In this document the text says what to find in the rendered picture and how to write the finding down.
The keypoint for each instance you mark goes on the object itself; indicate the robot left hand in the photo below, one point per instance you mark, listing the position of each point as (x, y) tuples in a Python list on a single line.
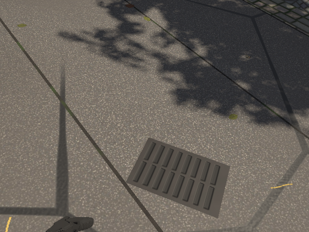
[(71, 224)]

